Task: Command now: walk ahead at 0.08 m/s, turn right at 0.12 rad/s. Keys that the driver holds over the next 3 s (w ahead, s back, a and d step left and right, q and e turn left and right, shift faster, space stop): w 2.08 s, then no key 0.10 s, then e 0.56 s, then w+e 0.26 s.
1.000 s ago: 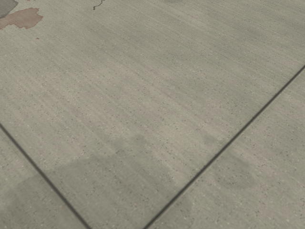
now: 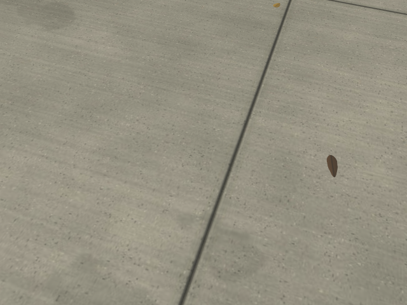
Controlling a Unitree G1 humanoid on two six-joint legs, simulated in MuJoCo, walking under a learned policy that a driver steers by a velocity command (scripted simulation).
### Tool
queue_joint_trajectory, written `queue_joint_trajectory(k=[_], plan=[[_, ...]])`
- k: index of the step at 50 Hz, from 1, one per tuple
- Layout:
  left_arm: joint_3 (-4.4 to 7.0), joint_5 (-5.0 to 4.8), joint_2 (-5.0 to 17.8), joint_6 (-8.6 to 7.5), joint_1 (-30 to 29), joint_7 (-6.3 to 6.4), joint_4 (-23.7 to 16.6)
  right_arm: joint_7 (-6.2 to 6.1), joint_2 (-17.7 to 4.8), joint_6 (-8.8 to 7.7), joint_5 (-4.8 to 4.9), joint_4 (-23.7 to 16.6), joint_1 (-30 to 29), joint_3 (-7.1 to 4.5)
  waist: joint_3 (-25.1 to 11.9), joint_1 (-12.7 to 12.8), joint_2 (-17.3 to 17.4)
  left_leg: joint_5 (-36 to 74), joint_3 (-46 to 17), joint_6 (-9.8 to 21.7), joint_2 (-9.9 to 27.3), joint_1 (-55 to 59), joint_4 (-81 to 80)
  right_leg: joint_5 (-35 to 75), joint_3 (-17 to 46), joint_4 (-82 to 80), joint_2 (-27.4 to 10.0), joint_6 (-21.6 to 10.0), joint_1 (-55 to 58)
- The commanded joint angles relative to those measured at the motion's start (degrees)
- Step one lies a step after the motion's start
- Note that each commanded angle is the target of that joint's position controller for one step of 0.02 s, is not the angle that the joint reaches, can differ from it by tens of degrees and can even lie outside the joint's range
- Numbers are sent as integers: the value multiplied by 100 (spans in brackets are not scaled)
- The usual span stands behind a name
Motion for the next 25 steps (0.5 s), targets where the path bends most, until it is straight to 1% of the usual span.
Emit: queue_joint_trajectory(k=[1,2,3,4,5,6,7,8,9,10,11,12,13,14,15,16,17,18,19,20,21,22,24,25], plan=[[97,80,547,-85,239,10,-230,41,-791,-133,2,-148,249,-137,-723,67,828,609,-866,546,789,35,-619,1156,57,-1338,-175,-348,1274],[158,116,908,-71,392,57,-246,110,-643,-212,-149,-186,266,-79,-846,-41,-29,-345,-377,254,350,-476,-60,1415,652,-1015,-786,-650,1638],[251,114,1092,-72,567,2,-38,98,-502,-268,-77,-256,95,-53,-742,48,-1103,-1029,409,-8,-232,-577,378,-750,1051,-1261,-954,-1163,954],[234,119,994,-131,538,-40,-135,75,-783,-309,-37,-314,-355,-112,-183,371,-1007,-1071,525,-125,-282,-875,902,-2051,1623,-1856,-1158,-1412,573],[220,146,985,-198,625,-22,-56,64,-848,-347,40,-418,-652,-166,243,468,-1122,-1115,472,-71,-236,-1200,1282,-2397,2064,-2174,-1389,-1548,354],[197,125,968,-277,676,9,-11,56,-826,-371,91,-422,-637,-192,480,444,-1241,-1409,325,17,-116,-1441,1629,-2208,2252,-2297,-1514,-1642,326],[195,69,938,-361,728,23,44,82,-847,-413,114,-457,-575,-211,571,433,-1319,-1570,126,127,55,-1779,1865,-1918,2408,-2303,-1680,-1717,537],[178,17,883,-413,779,38,67,133,-790,-474,160,-462,-549,-204,558,410,-1215,-1623,42,253,173,-1956,1802,-1649,2333,-2267,-1693,-1699,769],[175,-32,854,-441,747,39,76,188,-719,-537,175,-453,-544,-180,519,387,-1063,-1511,79,343,193,-1857,1461,-1382,2131,-2248,-1604,-1631,859],[179,-64,868,-452,649,28,64,237,-648,-585,158,-413,-510,-157,418,334,-952,-1250,187,389,142,-1451,1036,-1029,1847,-2201,-1460,-1553,754],[188,-84,900,-446,488,10,34,277,-601,-612,134,-321,-340,-148,275,209,-876,-788,340,393,25,-763,580,-672,1514,-2121,-1271,-1478,457],[192,-92,911,-426,360,-8,12,305,-604,-620,111,-161,-12,-171,93,18,-808,-46,532,359,-140,86,138,-462,1230,-1964,-1108,-1398,81],[175,-61,834,-417,356,-24,14,310,-650,-598,91,25,382,-213,-55,-148,-709,291,633,295,-300,864,-13,-369,1035,-1713,-964,-1313,-312],[121,-20,663,-431,352,-40,8,289,-720,-563,103,173,826,-255,-188,-333,-545,212,522,290,-244,1524,-36,-393,857,-1324,-817,-1172,-715],[7,37,301,-469,223,-65,-75,236,-959,-557,105,259,1380,-313,-282,-559,165,-311,-500,504,479,2159,-528,-339,385,-50,-400,-849,-1331],[-39,-4,121,-580,234,-34,-377,245,-1726,-556,62,263,1800,-473,-467,-599,1764,-1552,-2948,1316,1830,2646,-1489,-1017,-284,1832,198,-471,-2499],[83,-126,555,-676,178,4,-407,265,-1517,-597,-7,237,1673,-405,-201,-537,1426,-2535,-4018,1758,2234,2320,-1932,-1463,173,2920,25,-478,-3099],[142,-197,734,-740,176,-23,-361,243,-1236,-632,9,159,1306,-307,271,-354,1072,-2664,-3560,1642,2110,2087,-1942,-930,277,3270,-295,-606,-3478],[137,-170,696,-768,198,-49,-258,230,-1095,-649,-17,94,1082,-260,369,-253,868,-2211,-2956,1458,1815,1936,-1947,-413,166,3285,-463,-680,-3467],[140,-95,635,-793,158,-70,-219,227,-1034,-644,-31,73,939,-227,398,-183,699,-1538,-2493,1330,1624,1833,-1970,-7,117,3119,-587,-698,-3445],[148,-40,586,-793,132,-100,-189,214,-974,-632,-46,55,874,-193,365,-130,667,-910,-2023,1198,1414,1689,-2018,322,90,2906,-696,-686,-3235],[134,-21,511,-786,133,-136,-165,202,-951,-621,-47,52,889,-179,301,-118,696,-389,-1676,1150,1256,1588,-2086,594,-10,2758,-702,-637,-3059],[108,13,407,-765,-19,-169,-205,174,-975,-608,-4,101,1012,-175,241,-143,602,552,-1176,1183,1123,1581,-2162,1014,-188,2320,-664,-482,-3017],[84,15,347,-759,-180,-173,-263,154,-996,-591,5,129,1054,-175,253,-168,546,871,-975,1184,1072,1543,-2191,1199,-243,1965,-641,-407,-2980]])
Next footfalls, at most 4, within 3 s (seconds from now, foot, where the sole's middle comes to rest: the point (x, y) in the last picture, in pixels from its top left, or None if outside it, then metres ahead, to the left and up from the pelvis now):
0.02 right None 0.02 -0.14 -0.77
0.30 left None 0.09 0.11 -0.77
0.78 right None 0.44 -0.12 -0.77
1.30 left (166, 232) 0.74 0.12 -0.77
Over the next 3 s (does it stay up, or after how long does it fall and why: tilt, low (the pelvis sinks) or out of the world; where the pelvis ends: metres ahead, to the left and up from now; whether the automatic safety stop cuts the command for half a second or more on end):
stays up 1.20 -0.04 0.02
